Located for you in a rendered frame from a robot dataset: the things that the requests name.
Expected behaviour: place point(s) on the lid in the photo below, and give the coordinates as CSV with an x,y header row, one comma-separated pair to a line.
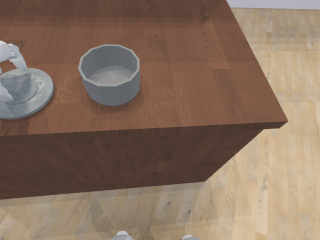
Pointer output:
x,y
36,96

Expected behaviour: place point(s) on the robot left hand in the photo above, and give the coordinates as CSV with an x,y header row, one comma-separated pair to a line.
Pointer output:
x,y
11,52

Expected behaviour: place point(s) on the knob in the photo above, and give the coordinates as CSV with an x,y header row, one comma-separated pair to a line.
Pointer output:
x,y
15,84

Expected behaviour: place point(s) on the pot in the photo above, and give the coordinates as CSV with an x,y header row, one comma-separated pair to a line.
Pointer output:
x,y
110,74

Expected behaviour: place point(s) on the robot left shin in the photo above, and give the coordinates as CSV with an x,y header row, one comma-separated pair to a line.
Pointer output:
x,y
122,233

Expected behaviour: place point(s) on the table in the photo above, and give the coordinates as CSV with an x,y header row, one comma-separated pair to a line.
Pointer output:
x,y
203,96

